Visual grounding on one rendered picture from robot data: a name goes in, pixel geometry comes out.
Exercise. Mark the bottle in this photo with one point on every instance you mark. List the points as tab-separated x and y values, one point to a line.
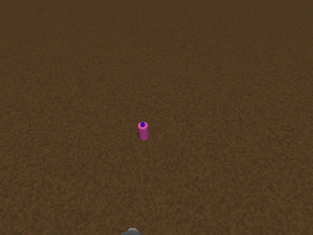
143	130

